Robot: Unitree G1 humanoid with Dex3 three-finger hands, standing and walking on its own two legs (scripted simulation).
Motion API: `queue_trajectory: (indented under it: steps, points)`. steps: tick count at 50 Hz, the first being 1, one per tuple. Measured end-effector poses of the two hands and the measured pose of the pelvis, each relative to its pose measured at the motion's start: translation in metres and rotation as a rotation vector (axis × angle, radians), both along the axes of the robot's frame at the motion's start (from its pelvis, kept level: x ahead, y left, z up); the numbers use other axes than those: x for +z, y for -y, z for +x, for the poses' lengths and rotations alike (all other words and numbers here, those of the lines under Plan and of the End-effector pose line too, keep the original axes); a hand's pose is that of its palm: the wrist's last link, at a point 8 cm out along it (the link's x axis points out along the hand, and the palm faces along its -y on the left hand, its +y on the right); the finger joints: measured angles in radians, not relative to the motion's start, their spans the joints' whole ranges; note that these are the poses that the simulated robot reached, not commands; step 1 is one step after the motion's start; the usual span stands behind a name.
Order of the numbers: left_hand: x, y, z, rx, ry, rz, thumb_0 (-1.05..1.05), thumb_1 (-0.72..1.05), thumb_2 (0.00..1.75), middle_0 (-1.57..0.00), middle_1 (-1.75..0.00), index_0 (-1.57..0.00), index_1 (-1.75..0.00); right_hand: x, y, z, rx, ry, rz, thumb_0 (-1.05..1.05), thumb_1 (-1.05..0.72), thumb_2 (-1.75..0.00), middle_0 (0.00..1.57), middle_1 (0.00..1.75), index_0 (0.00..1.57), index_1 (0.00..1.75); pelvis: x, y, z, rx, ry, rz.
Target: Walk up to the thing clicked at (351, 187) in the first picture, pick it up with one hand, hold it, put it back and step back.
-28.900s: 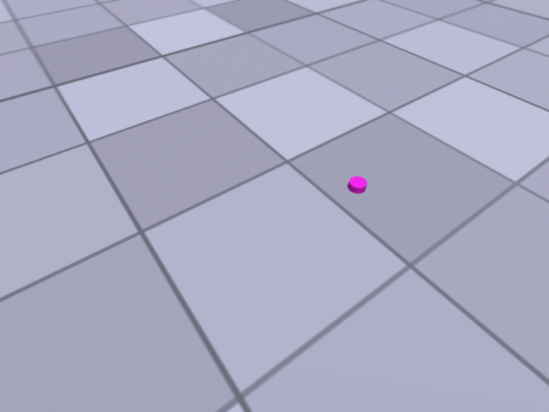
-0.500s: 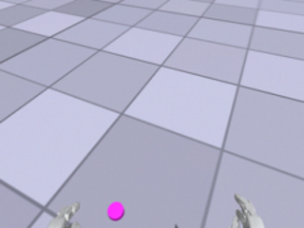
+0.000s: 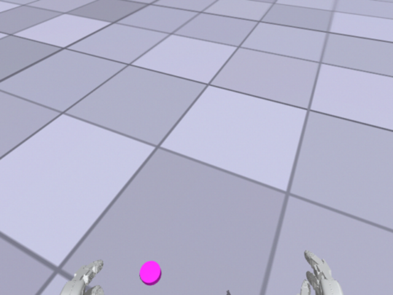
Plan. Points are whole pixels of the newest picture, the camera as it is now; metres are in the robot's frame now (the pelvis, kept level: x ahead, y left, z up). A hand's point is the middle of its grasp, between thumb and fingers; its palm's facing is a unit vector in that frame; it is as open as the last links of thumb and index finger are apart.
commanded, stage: home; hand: left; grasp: from above
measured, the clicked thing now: (150, 273) +0.41 +0.21 -0.70
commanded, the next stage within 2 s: stand in 0.96 s
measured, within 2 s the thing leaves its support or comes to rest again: neither
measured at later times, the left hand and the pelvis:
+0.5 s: hand out of the picture +0.17 +0.18 -0.04, palm faces +0.05 -0.98 -0.21, open 7.4 cm; pelvis +0.01 +0.00 +0.00, yaw +0 degrees
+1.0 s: hand out of the picture +0.16 +0.18 -0.04, palm faces +0.04 -0.98 -0.21, open 7.4 cm; pelvis +0.00 +0.00 +0.00, yaw +0 degrees
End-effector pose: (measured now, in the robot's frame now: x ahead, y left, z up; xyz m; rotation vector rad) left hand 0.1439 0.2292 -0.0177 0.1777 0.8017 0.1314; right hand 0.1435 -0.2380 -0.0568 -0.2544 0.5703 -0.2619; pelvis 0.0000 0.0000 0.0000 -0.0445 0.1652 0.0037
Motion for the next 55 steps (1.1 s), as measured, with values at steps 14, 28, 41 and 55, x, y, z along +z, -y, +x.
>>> queue_trajectory:
  steps: [14,28,41,55]
  points:
    - [0.000,0.003,0.004,-0.001,-0.003,0.001,0.01,0.90,0.90,-0.21,-0.30,-0.20,-0.30,0.000,0.005,0.005,-0.002,-0.008,-0.009,0.01,-0.91,-0.90,0.21,0.30,0.20,0.30,0.000,0.002,0.005,0.002,-0.009,0.001]
    - [0.000,0.002,0.006,-0.002,-0.002,-0.002,0.01,0.90,0.90,-0.21,-0.30,-0.20,-0.30,0.002,0.005,0.007,-0.007,-0.006,-0.009,0.01,-0.91,-0.90,0.21,0.30,0.20,0.30,0.000,0.001,0.006,0.001,-0.007,-0.001]
    - [0.000,-0.001,0.003,-0.003,0.003,0.003,0.01,0.91,0.90,-0.21,-0.30,-0.20,-0.30,0.001,0.002,0.003,-0.008,-0.008,-0.005,0.01,-0.91,-0.90,0.21,0.30,0.20,0.30,-0.001,-0.001,0.003,0.001,-0.003,-0.003]
    - [-0.007,-0.007,0.000,-0.035,0.036,0.055,0.01,0.90,0.90,-0.21,-0.30,-0.21,-0.30,-0.005,0.000,-0.005,0.054,-0.088,-0.033,0.01,-0.91,-0.90,0.21,0.30,0.20,0.30,0.003,-0.003,-0.008,0.007,0.055,0.005]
